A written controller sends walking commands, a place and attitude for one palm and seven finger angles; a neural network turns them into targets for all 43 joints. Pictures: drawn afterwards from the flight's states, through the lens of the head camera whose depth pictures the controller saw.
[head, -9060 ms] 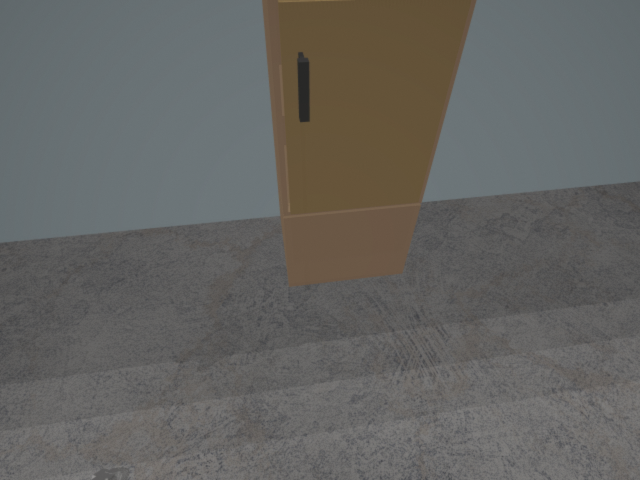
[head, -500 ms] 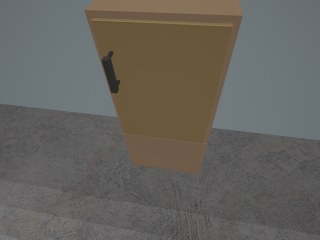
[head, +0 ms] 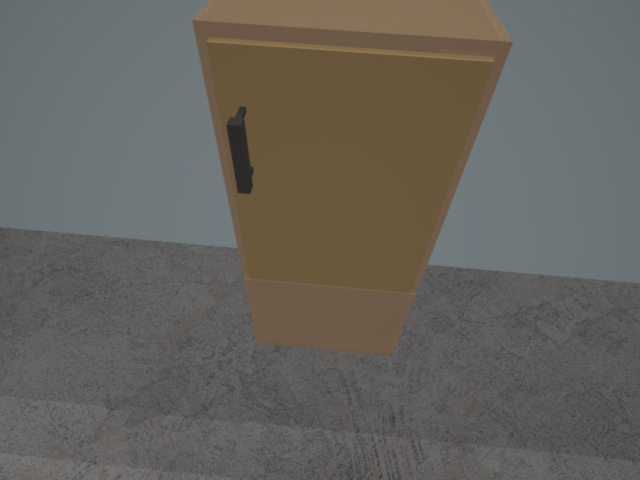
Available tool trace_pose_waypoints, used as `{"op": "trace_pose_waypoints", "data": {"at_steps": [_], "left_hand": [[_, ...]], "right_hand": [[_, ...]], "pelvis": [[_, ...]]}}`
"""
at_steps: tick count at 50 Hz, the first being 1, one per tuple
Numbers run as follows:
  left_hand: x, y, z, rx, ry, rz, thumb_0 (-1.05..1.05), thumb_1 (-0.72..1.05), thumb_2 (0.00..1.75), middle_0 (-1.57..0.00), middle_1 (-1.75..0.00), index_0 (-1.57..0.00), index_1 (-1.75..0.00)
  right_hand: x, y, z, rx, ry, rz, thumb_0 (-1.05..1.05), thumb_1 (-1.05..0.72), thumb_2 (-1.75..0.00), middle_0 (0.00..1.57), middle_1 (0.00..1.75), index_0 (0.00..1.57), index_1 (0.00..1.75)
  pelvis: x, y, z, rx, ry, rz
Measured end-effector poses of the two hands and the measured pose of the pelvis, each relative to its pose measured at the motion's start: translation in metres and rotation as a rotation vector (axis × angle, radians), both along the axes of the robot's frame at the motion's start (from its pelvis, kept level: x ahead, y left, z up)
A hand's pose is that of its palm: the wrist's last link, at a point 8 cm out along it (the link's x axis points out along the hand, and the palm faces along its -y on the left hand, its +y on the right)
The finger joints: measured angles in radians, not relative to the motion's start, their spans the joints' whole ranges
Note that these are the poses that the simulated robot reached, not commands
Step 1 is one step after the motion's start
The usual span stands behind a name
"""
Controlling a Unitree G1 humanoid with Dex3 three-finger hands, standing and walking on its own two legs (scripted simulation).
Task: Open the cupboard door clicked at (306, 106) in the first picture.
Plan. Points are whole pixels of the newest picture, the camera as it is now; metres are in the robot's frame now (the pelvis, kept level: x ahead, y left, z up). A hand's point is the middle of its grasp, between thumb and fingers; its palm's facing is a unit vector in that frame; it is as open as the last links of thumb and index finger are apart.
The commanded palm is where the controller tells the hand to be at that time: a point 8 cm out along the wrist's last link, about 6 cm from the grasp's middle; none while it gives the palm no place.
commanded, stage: come to a stop and stand still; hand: left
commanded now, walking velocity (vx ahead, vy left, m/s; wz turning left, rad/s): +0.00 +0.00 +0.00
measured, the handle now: (243, 150) +0.61 +0.18 +0.07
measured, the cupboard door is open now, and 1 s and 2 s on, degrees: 0 0 0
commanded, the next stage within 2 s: look again from close up in 0.18 s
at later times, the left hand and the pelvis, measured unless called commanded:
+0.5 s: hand out of the picture +0.01 +0.14 -0.17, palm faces +0.02 -0.98 -0.20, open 7.3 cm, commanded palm none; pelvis +0.01 -0.03 +0.00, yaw +0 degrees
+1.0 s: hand out of the picture +0.00 +0.10 -0.17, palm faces +0.05 -0.98 -0.17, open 7.3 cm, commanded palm none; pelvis +0.00 -0.06 +0.00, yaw +1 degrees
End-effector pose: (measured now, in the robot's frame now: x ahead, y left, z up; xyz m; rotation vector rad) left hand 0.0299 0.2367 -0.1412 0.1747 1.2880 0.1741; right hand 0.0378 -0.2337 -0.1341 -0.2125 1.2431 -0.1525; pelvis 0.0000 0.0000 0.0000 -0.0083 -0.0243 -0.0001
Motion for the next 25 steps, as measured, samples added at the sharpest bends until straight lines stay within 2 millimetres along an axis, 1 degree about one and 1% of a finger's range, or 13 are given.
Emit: {"op": "trace_pose_waypoints", "data": {"at_steps": [4, 8, 13, 18, 25], "left_hand": [[0.006, 0.000, 0.001, 0.001, 0.004, -0.018, 0.00, 0.91, 0.90, -0.20, -0.30, -0.20, -0.30], [0.005, -0.005, 0.002, -0.003, 0.023, -0.024, 0.00, 0.91, 0.90, -0.20, -0.30, -0.20, -0.30], [0.000, -0.018, 0.001, -0.012, 0.049, -0.022, 0.00, 0.91, 0.90, -0.20, -0.30, -0.20, -0.30], [-0.009, -0.032, 0.000, -0.020, 0.075, -0.012, 0.00, 0.92, 0.90, -0.20, -0.30, -0.20, -0.30], [-0.022, -0.050, -0.001, -0.028, 0.100, 0.008, 0.01, 0.92, 0.90, -0.20, -0.30, -0.20, -0.30]], "right_hand": [[-0.023, 0.002, -0.003, 0.011, 0.067, -0.023, 0.00, -0.92, -0.90, 0.20, 0.30, 0.20, 0.29], [-0.045, 0.004, -0.005, 0.025, 0.130, -0.044, 0.01, -0.91, -0.90, 0.20, 0.30, 0.20, 0.29], [-0.062, 0.003, -0.008, 0.044, 0.185, -0.063, 0.01, -0.91, -0.90, 0.20, 0.30, 0.20, 0.29], [-0.064, -0.003, -0.009, 0.057, 0.199, -0.070, 0.01, -0.90, -0.90, 0.20, 0.30, 0.20, 0.29], [-0.048, -0.017, -0.010, 0.061, 0.170, -0.058, 0.01, -0.90, -0.90, 0.20, 0.30, 0.20, 0.29]], "pelvis": [[0.000, 0.000, 0.001, 0.001, 0.003, -0.006], [0.001, -0.003, 0.001, 0.004, 0.005, -0.007], [0.003, -0.010, 0.002, 0.006, 0.005, -0.008], [0.004, -0.020, 0.002, 0.009, 0.005, -0.005], [0.006, -0.035, 0.002, 0.009, 0.008, 0.000]]}}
